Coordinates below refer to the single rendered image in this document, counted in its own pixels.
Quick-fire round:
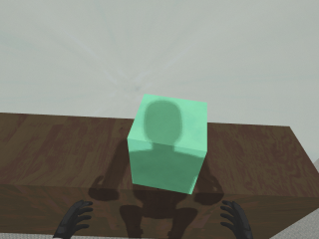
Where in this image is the carton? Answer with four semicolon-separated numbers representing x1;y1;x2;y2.
127;94;207;194

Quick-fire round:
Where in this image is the left robot hand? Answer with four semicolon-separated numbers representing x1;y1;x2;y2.
53;199;94;239

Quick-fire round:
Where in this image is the right robot hand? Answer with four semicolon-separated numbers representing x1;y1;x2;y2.
220;200;253;239

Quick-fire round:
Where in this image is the pedestal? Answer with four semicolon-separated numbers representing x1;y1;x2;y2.
0;113;319;239

